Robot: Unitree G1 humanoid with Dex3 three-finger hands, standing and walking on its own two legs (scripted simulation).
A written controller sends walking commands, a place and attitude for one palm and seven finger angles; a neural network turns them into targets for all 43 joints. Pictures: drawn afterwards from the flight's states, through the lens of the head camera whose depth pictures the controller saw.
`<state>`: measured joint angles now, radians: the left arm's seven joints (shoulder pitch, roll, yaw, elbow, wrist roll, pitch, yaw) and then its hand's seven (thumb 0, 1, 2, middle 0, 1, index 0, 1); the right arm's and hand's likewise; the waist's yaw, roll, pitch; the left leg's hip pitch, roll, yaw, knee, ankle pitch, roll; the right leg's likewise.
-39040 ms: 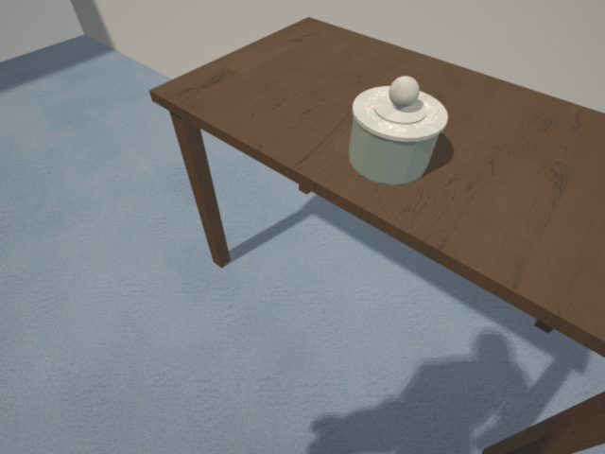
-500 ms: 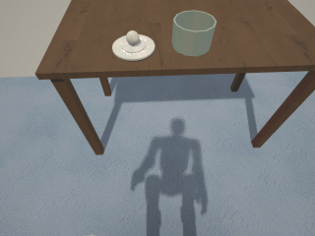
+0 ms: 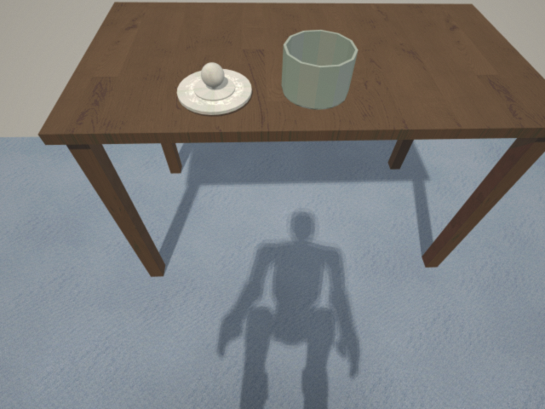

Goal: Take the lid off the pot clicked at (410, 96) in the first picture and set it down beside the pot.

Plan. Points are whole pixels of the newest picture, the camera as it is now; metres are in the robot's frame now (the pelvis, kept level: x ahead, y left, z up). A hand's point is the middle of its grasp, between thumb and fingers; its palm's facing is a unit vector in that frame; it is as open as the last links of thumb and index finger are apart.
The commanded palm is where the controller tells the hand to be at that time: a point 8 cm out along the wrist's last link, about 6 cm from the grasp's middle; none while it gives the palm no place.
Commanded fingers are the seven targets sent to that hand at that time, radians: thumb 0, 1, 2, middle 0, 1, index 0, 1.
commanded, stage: stop stepping back and stand still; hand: left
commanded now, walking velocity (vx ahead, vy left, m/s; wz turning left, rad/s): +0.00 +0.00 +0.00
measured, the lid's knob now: (212, 75) +0.78 +0.16 +0.04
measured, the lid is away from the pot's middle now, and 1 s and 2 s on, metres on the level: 0.25 0.25 0.25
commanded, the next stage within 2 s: let the arm hang, fingers relaxed in 0.30 s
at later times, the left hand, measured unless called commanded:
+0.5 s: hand out of the picture +0.02 +0.17 -0.18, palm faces +0.01 -0.98 -0.20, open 7.2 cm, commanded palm none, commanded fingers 0.00 0.90 0.90 -0.20 -0.30 -0.20 -0.30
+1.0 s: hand out of the picture +0.01 +0.18 -0.18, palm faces +0.01 -0.98 -0.20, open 7.2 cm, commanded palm none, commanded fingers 0.00 0.90 0.90 -0.20 -0.30 -0.20 -0.30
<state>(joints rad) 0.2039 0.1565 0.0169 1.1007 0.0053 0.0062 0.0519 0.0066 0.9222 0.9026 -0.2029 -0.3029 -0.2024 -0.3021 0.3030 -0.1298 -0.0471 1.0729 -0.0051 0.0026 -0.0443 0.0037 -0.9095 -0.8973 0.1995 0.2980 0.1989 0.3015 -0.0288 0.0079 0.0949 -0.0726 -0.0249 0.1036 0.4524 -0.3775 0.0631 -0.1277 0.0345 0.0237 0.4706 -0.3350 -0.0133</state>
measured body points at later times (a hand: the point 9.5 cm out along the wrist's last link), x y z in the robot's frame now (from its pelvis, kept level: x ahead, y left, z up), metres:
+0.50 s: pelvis +0.00 +0.00 +0.00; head +0.04 +0.01 +0.45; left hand +0.02 +0.22 -0.16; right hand -0.03 -0.22 -0.15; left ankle -0.08 +0.07 -0.74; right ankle -0.05 -0.12 -0.74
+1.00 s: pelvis -0.01 +0.01 +0.00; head +0.03 +0.02 +0.45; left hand +0.01 +0.23 -0.16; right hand -0.04 -0.20 -0.15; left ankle -0.08 +0.07 -0.74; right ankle -0.05 -0.12 -0.74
